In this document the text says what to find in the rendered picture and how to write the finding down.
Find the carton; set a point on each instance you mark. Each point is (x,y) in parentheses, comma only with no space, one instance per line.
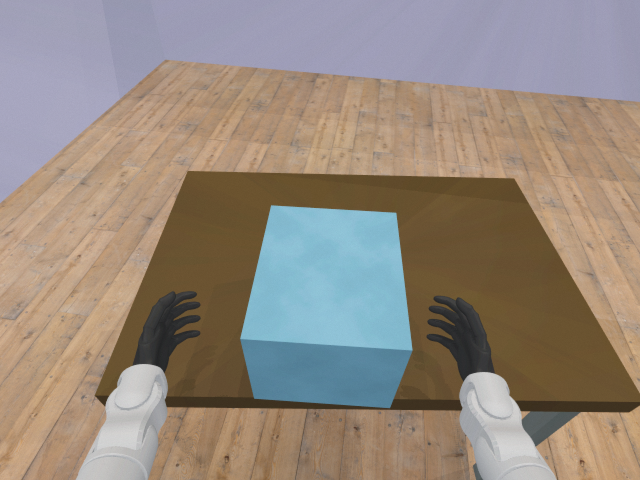
(327,319)

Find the left robot hand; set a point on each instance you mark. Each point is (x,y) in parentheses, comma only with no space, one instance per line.
(157,341)

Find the robot right forearm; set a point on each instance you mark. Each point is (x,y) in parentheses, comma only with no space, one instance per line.
(492,421)

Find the robot left forearm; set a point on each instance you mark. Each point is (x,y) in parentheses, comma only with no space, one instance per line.
(126,444)

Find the table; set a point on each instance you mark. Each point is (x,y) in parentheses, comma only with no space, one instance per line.
(473,238)

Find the right robot hand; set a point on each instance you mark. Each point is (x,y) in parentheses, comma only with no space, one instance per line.
(469,346)

